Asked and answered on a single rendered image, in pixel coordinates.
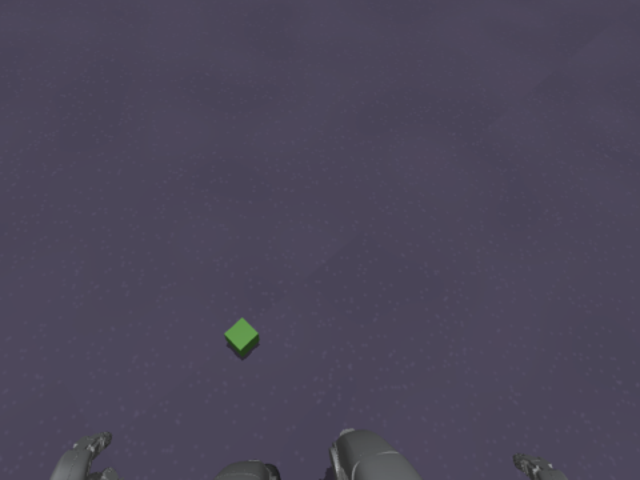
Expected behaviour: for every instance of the cube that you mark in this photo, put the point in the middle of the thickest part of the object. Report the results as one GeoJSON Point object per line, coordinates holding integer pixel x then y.
{"type": "Point", "coordinates": [242, 337]}

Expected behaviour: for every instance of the right robot hand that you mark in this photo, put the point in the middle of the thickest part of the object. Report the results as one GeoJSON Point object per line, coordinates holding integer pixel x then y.
{"type": "Point", "coordinates": [537, 468]}

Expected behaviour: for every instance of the left robot foot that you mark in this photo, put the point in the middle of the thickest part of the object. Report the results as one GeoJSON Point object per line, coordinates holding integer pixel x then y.
{"type": "Point", "coordinates": [274, 470]}

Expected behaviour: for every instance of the left robot hand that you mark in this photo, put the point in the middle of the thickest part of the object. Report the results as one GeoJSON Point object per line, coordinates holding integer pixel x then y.
{"type": "Point", "coordinates": [75, 464]}

